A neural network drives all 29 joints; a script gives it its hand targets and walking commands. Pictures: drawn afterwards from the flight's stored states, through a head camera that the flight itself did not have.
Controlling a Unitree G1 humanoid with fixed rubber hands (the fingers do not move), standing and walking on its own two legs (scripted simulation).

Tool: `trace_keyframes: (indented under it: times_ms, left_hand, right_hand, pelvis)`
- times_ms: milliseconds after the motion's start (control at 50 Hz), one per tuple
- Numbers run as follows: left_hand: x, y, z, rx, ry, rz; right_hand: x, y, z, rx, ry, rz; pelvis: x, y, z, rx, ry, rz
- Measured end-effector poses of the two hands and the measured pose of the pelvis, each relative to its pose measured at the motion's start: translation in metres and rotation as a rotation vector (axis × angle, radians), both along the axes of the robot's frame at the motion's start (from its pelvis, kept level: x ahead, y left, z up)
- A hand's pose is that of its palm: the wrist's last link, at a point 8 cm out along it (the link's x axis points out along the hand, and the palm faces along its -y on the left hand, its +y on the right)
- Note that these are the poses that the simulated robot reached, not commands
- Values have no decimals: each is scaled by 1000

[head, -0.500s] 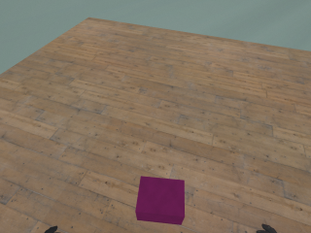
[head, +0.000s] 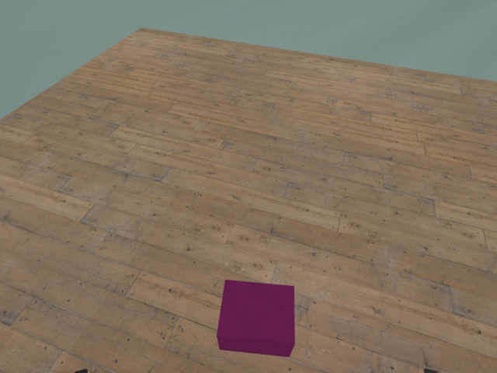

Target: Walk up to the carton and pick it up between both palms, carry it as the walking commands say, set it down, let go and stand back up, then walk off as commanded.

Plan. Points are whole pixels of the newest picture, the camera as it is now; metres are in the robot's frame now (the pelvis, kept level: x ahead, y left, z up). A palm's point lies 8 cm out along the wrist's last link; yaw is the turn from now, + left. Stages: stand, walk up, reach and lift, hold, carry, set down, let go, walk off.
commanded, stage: stand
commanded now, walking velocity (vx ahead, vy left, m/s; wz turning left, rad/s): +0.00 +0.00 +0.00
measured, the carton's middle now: (256, 317) +0.45 -0.02 -0.70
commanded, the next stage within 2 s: walk off in 0.30 s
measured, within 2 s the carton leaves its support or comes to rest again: rests again in 1.78 s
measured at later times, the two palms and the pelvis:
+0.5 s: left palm out of the picture +0.08 +0.31 -0.11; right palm out of the picture +0.09 -0.31 -0.10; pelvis +0.00 +0.00 +0.00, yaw +0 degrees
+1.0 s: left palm out of the picture +0.07 +0.27 -0.14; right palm out of the picture +0.07 -0.28 -0.15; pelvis +0.05 +0.00 -0.01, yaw +0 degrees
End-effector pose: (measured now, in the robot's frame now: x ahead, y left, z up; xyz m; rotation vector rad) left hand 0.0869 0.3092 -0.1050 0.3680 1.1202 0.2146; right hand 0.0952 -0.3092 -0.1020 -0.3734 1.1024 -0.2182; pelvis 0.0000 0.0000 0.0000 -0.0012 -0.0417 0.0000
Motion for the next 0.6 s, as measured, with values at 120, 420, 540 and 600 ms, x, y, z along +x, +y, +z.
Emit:
trace_keyframes:
  times_ms: [120,420,540,600]
  left_hand:
    - [-1,1,0,1,5,2]
    - [-3,2,0,2,14,5]
    - [-6,-1,-4,-10,33,13]
    - [-14,-10,-12,-30,71,15]
  right_hand:
    - [-2,-1,0,-1,6,-2]
    - [-3,-3,0,-3,15,-6]
    - [-7,1,-4,9,37,-11]
    - [-16,9,-13,31,80,-18]
  pelvis:
    - [-1,0,0,0,0,0]
    - [-2,0,1,0,1,1]
    - [1,0,1,0,6,2]
    - [7,0,-2,3,12,1]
